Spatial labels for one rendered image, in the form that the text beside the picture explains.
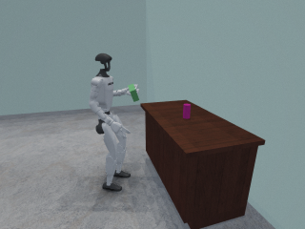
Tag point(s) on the left robot hand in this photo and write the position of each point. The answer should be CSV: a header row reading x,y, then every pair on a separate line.
x,y
137,90

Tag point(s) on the right robot hand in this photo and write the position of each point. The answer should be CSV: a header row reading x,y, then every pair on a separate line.
x,y
116,127

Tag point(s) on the robot right foot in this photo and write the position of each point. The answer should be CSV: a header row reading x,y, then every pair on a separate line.
x,y
112,187

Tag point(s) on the robot right forearm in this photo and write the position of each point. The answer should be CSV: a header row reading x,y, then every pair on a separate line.
x,y
98,111

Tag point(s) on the sponge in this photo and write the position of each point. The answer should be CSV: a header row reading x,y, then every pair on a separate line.
x,y
133,93

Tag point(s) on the table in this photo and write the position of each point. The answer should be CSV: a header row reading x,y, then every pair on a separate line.
x,y
205,162

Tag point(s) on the robot left shin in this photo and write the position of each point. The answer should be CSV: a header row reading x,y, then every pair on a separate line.
x,y
120,159

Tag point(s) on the robot right upper arm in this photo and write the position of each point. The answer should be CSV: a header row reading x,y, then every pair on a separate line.
x,y
96,84

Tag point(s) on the robot left forearm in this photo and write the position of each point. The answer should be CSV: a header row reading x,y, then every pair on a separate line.
x,y
120,92

